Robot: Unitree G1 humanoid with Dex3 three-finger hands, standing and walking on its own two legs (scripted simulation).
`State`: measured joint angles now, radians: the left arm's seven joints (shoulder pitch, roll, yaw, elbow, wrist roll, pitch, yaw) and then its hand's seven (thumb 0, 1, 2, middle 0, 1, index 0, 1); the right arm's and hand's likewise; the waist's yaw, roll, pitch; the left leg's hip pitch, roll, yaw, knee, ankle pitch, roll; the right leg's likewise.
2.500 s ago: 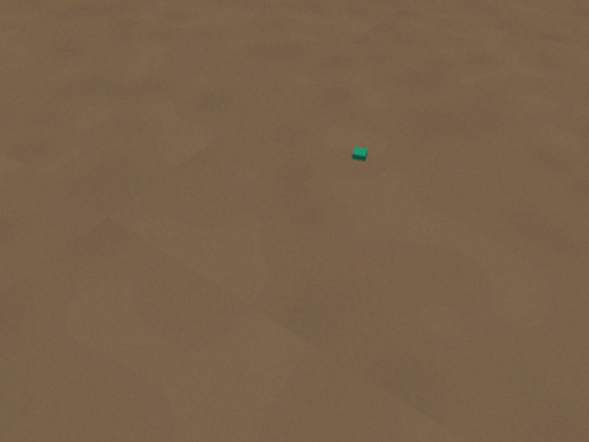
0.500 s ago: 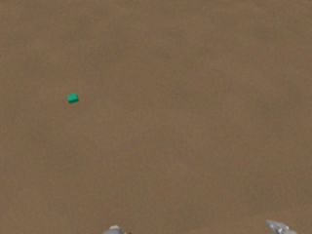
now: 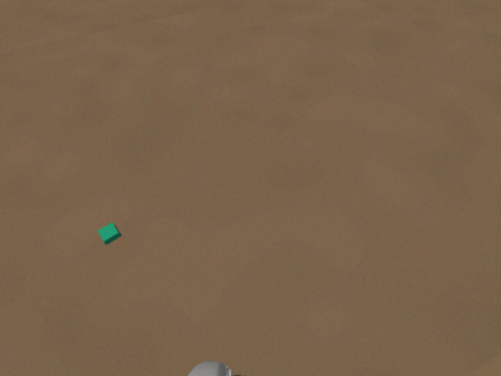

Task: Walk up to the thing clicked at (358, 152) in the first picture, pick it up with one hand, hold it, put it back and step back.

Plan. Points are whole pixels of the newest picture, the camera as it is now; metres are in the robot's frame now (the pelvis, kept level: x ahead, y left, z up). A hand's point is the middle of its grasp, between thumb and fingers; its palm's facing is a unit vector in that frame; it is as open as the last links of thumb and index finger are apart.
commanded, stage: walk up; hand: left
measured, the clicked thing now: (109, 233) +0.89 +0.68 -0.73
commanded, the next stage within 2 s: none
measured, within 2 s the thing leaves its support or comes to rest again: neither
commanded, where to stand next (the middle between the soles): +0.43 +0.82 m, yaw -51 degrees
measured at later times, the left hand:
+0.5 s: hand out of the picture +0.33 +0.53 -0.13, palm faces -0.32 -0.78 -0.53, open 7.4 cm
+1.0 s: hand out of the picture +0.49 +0.76 -0.13, palm faces -0.37 -0.66 -0.65, open 7.4 cm
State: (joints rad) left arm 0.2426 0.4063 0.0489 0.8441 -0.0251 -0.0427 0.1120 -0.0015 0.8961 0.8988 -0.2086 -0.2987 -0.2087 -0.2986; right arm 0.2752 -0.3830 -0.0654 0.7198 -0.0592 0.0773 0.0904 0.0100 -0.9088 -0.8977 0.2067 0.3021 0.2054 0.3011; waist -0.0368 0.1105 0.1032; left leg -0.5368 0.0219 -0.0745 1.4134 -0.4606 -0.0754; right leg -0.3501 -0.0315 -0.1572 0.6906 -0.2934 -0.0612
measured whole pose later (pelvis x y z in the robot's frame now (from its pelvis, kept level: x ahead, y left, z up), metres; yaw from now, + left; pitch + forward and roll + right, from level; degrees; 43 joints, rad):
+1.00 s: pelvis +0.28 +0.48 -0.04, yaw -27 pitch +0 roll -1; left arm 0.33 0.50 0.09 0.76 0.06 -0.05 0.10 0.00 0.89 0.90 -0.21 -0.30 -0.21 -0.30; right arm 0.18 -0.51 -0.14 0.63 -0.07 0.10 0.10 0.00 -0.91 -0.90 0.21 0.30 0.20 0.30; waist 0.01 0.10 0.10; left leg -0.50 0.09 -0.05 1.04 -0.57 -0.02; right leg -0.61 -0.16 0.20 0.88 -0.32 0.00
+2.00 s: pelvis +0.40 +0.94 +0.00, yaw -49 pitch -1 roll -1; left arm 0.30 0.43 0.08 0.90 0.03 0.02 0.02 0.00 0.90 0.90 -0.21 -0.30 -0.20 -0.30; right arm 0.33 -0.37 -0.04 0.83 -0.02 -0.01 0.00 0.01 -0.90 -0.90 0.21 0.30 0.21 0.30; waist -0.02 -0.02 0.12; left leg -0.37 0.05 0.15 0.75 -0.36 0.05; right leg -0.49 0.08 0.12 1.18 -0.41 -0.01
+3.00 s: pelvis +0.38 +0.84 +0.01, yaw -52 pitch -1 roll +1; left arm 0.13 0.34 0.03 0.94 -0.01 -0.02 0.03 0.00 0.90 0.90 -0.21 -0.30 -0.21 -0.30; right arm 0.18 -0.38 -0.04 0.95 -0.01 -0.02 0.00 0.00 -0.91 -0.90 0.21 0.30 0.21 0.30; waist -0.01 -0.02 0.15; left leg -0.31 0.01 0.00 0.63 -0.31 0.01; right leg -0.31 -0.02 -0.04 0.88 -0.51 -0.02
